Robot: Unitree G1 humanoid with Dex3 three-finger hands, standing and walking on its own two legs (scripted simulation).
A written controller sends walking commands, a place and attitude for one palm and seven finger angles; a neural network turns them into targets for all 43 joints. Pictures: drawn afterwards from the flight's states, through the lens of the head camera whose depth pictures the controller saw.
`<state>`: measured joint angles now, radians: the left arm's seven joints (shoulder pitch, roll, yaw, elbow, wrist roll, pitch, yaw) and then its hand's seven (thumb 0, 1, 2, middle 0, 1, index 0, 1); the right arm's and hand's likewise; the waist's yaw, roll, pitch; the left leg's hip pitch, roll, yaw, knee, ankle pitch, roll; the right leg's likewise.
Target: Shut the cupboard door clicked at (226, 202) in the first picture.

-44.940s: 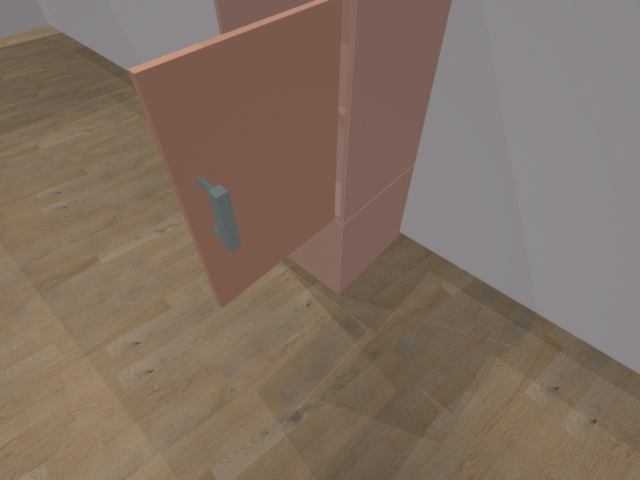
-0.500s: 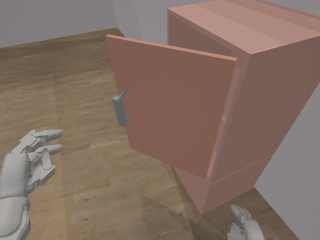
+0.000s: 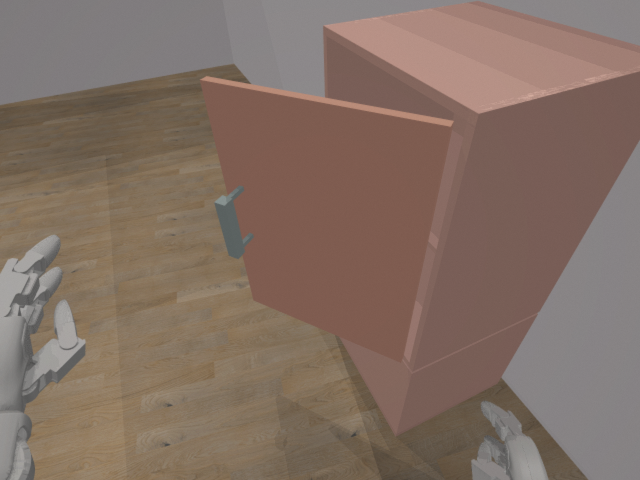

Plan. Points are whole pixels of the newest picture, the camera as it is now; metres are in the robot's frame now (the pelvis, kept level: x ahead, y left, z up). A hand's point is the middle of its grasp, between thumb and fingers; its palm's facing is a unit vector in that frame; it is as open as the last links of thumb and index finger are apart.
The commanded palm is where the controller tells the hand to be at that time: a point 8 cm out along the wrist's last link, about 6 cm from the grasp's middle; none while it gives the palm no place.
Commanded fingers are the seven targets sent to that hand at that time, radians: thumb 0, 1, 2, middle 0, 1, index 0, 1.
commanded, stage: step back with the hand held close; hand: left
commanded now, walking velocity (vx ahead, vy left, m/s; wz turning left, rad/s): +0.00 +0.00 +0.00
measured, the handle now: (237, 222) +0.60 +0.25 -0.03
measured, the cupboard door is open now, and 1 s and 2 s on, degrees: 38 38 38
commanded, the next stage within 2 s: stop stepping back and stand still in 1.48 s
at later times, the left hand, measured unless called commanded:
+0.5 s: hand (56, 339) +0.19 +0.29 +0.16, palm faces +0.36 -0.78 -0.51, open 7.4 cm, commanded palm +0.13 +0.32 +0.17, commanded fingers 0.00 0.90 0.90 -0.20 -0.30 -0.20 -0.30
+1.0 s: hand out of the picture +0.07 +0.29 +0.16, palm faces +0.48 -0.74 -0.47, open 7.5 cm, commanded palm +0.01 +0.33 +0.17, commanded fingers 0.00 0.90 0.90 -0.20 -0.30 -0.20 -0.30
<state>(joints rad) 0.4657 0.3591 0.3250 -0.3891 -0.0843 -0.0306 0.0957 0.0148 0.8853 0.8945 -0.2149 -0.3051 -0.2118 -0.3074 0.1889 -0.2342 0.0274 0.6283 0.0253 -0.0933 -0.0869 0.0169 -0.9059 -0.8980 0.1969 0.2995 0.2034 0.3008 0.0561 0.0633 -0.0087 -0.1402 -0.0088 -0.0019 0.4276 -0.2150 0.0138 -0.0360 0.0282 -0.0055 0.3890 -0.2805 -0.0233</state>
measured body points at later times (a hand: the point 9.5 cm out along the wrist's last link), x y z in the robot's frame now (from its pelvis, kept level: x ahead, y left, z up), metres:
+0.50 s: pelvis -0.01 +0.02 +0.00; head -0.01 +0.01 +0.45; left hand +0.17 +0.32 +0.19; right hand +0.17 -0.23 -0.09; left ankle +0.02 +0.11 -0.74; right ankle -0.04 -0.10 -0.74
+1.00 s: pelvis -0.11 +0.02 -0.02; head -0.10 +0.03 +0.43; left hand +0.04 +0.33 +0.19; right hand +0.07 -0.21 -0.10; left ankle +0.01 +0.12 -0.74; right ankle -0.06 -0.11 -0.74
